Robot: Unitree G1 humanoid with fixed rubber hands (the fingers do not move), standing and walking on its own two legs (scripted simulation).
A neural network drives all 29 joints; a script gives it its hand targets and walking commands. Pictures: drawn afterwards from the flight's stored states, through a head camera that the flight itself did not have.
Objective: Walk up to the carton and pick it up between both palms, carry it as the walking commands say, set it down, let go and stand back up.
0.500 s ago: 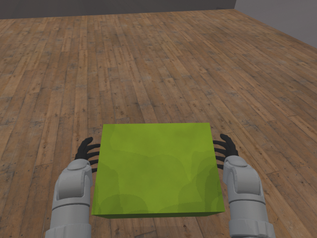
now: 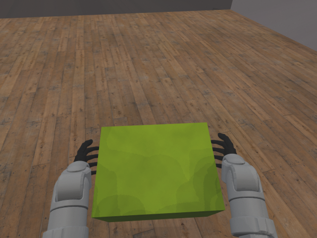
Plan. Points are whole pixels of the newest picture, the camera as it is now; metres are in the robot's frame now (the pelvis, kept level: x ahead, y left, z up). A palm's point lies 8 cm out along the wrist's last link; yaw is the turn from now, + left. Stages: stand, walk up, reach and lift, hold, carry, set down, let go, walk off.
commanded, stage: carry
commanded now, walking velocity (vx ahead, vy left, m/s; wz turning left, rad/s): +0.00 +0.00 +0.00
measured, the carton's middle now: (156, 173) +0.33 +0.00 -0.03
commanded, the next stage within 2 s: hold in 0.96 s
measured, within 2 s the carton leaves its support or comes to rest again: neither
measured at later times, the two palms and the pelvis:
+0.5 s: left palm (83, 160) +0.32 +0.18 +0.06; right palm (229, 156) +0.32 -0.19 +0.07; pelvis +0.01 +0.00 +0.00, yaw +0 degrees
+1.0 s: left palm (80, 161) +0.32 +0.19 +0.06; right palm (226, 154) +0.32 -0.18 +0.07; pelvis +0.01 +0.00 +0.00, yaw +0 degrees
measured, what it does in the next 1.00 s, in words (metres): stands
